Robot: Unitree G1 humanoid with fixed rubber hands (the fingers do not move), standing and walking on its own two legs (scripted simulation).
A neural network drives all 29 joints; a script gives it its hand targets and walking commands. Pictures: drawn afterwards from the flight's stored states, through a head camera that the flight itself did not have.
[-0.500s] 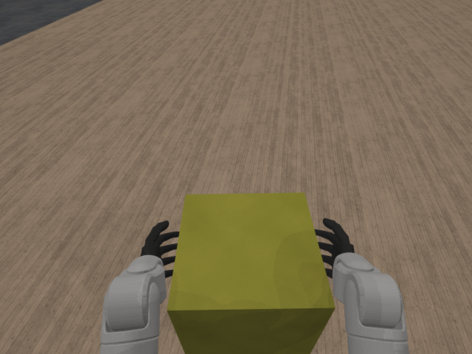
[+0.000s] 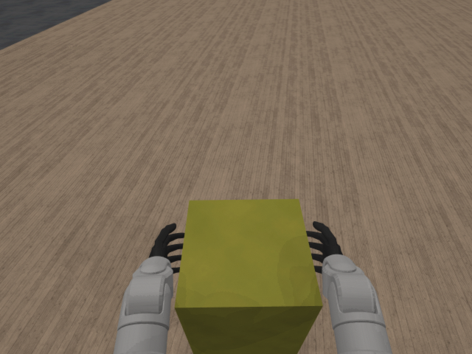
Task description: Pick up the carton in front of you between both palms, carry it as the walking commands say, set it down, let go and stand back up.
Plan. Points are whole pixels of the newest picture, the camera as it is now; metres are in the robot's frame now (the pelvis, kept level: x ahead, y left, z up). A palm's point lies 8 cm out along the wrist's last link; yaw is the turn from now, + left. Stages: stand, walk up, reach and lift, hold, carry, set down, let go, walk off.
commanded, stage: carry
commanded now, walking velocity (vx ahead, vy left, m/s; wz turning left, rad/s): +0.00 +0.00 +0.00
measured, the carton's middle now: (244, 279) +0.29 +0.00 -0.05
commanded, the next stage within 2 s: hold in 0.32 s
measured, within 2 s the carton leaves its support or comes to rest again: neither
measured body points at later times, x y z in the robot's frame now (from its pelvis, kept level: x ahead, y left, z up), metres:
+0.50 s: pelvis -0.01 +0.00 +0.01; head -0.02 -0.01 +0.46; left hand +0.27 +0.17 +0.03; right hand +0.29 -0.13 +0.03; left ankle -0.06 +0.09 -0.73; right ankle +0.07 -0.15 -0.73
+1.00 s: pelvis -0.04 -0.07 -0.02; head +0.06 -0.06 +0.42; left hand +0.30 +0.17 -0.04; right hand +0.35 -0.13 -0.05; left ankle -0.06 +0.09 -0.73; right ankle +0.07 -0.15 -0.73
